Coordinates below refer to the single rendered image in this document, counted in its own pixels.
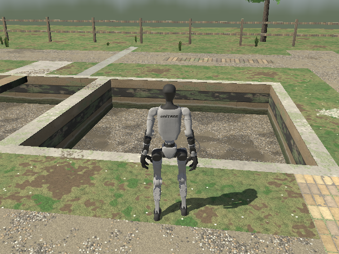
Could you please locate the left robot forearm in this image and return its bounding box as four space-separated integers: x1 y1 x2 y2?
141 129 151 156

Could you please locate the right robot upper arm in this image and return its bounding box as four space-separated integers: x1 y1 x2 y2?
181 107 193 137

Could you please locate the humanoid robot head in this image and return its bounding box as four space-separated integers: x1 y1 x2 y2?
161 84 178 110

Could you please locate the left robot upper arm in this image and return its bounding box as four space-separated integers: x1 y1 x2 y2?
146 107 158 137

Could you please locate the left robot hand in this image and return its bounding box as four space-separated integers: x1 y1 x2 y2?
140 154 153 169

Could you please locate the right robot hand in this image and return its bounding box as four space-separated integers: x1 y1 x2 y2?
185 156 198 171

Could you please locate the right robot forearm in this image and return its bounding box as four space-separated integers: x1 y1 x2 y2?
187 130 197 157

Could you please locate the right robot shin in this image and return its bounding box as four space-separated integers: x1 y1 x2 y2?
179 174 187 209

